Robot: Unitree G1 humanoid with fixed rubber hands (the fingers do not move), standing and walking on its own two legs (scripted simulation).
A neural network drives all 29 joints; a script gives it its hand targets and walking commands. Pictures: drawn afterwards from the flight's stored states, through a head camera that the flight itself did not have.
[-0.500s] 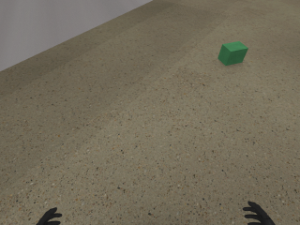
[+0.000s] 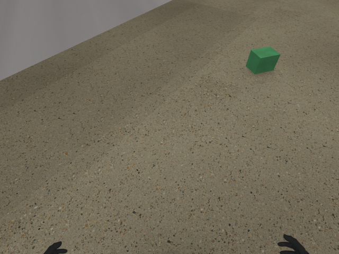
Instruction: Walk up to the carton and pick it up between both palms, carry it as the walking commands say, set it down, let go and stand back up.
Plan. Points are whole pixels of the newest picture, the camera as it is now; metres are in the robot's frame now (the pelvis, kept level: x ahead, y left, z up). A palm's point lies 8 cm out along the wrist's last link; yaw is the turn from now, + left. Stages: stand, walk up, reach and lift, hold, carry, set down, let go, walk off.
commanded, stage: walk up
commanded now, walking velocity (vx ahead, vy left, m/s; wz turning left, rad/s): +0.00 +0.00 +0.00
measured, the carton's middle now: (262, 60) +1.97 -1.02 -0.69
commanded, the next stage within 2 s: none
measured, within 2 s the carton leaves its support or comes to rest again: neither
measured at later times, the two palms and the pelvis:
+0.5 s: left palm (138, 217) +0.24 +0.10 -0.14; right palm out of the picture +0.07 -0.43 -0.16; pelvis +0.11 -0.14 -0.03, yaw -13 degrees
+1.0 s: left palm (151, 150) +0.48 +0.07 -0.15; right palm (308, 161) +0.40 -0.46 -0.12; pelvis +0.40 -0.18 -0.01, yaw -22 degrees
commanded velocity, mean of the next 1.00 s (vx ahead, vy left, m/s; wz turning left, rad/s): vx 0.50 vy -0.02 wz -0.33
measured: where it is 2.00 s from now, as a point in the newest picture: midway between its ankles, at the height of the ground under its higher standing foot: (222, 157)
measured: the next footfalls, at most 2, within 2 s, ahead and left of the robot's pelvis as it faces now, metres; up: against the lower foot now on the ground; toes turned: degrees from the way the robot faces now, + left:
right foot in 0.42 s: +0.12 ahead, -0.27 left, +0.00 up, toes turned -19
left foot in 0.86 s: +0.52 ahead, -0.13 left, +0.00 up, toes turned -12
